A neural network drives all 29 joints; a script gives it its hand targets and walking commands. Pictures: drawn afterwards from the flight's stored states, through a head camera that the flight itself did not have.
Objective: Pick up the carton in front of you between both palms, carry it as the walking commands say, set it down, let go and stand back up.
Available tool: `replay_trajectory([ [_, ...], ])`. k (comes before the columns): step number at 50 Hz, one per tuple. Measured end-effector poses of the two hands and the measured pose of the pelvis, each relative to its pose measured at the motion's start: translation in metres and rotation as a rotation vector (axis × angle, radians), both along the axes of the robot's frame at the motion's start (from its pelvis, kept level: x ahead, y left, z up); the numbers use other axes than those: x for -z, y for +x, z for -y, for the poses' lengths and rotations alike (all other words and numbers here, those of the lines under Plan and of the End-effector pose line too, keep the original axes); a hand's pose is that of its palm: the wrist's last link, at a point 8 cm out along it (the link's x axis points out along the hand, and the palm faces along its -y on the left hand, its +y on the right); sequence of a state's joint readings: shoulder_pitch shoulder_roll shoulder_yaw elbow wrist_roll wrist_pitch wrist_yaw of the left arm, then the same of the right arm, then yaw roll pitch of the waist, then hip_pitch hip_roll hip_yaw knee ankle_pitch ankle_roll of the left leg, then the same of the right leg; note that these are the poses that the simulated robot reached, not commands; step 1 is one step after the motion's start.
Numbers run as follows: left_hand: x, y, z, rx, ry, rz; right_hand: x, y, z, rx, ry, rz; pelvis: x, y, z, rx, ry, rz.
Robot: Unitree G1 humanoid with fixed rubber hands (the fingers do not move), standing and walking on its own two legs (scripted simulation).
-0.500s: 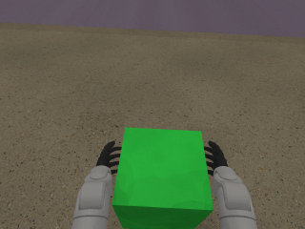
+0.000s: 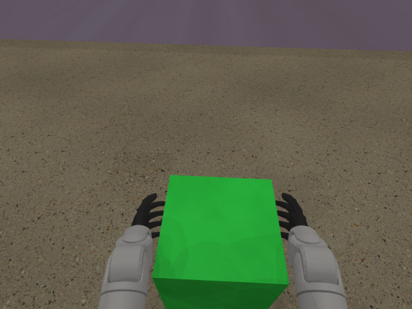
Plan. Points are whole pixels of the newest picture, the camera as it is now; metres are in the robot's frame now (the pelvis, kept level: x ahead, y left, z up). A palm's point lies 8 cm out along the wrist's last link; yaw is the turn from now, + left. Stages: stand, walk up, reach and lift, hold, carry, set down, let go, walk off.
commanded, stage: carry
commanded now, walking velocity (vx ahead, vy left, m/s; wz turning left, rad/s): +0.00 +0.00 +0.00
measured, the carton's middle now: (217, 249) +0.29 +0.00 -0.04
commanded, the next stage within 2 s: hold in 0.94 s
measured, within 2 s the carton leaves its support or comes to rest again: neither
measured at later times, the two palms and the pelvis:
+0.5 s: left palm (139, 249) +0.25 +0.14 +0.04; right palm (304, 249) +0.25 -0.15 +0.04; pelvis -0.04 +0.00 +0.00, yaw +0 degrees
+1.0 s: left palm (134, 255) +0.24 +0.15 +0.04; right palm (303, 257) +0.24 -0.15 +0.04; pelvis -0.05 +0.00 +0.01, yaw +2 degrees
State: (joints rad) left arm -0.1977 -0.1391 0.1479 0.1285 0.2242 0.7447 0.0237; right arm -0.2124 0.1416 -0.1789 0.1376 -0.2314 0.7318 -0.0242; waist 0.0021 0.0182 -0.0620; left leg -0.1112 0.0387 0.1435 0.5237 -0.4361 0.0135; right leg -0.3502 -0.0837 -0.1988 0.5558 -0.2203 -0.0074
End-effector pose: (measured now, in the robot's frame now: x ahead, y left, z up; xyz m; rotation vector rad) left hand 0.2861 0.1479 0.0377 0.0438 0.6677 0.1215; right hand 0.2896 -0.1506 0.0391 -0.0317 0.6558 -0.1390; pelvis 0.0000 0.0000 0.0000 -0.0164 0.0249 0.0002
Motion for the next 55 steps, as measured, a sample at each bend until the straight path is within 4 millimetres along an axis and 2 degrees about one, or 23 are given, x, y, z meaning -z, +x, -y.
replay_trajectory([
  [12,-0.004,-0.022,0.004,0.002,-0.001,0.002,-0.004,-0.023,0.004,0.004,0.003,0.003,-0.001,-0.023,0.003,0.001,0.010,0.008],
  [24,-0.005,-0.037,0.004,0.001,-0.001,0.001,-0.005,-0.037,0.004,0.003,0.003,0.001,-0.002,-0.039,0.003,0.002,0.016,0.009],
  [48,-0.003,-0.046,-0.001,0.005,-0.001,0.000,-0.004,-0.048,-0.001,0.007,0.004,0.002,-0.002,-0.049,-0.002,0.002,0.013,0.025],
  [51,-0.004,-0.052,-0.004,0.002,0.012,-0.001,-0.003,-0.051,-0.005,-0.012,-0.006,0.002,-0.007,-0.051,-0.002,-0.052,0.008,0.079],
  [55,-0.004,-0.067,-0.019,-0.056,0.026,-0.005,-0.001,-0.047,-0.019,-0.075,-0.001,-0.002,-0.011,-0.053,0.001,-0.097,0.018,0.114],
])
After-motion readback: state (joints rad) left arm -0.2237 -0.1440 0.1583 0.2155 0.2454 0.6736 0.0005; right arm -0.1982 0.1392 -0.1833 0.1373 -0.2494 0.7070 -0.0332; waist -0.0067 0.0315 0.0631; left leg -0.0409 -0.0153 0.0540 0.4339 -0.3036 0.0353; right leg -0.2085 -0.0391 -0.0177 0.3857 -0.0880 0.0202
